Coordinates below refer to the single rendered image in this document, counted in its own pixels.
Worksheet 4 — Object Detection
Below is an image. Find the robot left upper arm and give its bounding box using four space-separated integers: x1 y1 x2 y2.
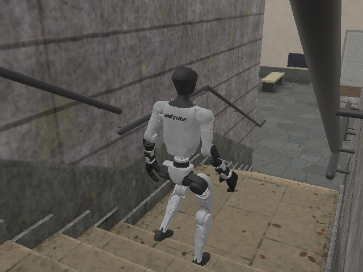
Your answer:
144 101 169 143

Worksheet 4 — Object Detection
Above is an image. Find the robot left foot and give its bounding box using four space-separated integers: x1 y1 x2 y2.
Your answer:
154 228 174 241

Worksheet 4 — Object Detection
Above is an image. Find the robot right hand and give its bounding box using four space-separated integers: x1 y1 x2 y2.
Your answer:
219 171 238 192

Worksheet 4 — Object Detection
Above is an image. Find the right robot thigh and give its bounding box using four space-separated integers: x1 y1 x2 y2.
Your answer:
187 173 214 226

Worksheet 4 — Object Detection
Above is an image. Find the left robot forearm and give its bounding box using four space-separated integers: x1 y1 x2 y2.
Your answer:
143 138 155 164

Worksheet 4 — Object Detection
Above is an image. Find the robot left hand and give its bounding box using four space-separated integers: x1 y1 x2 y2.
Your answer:
146 160 161 182

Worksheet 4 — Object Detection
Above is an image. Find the right robot forearm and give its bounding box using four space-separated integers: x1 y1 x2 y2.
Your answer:
208 145 232 180

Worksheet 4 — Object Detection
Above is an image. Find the robot right upper arm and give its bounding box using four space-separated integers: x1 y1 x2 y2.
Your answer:
195 107 214 157

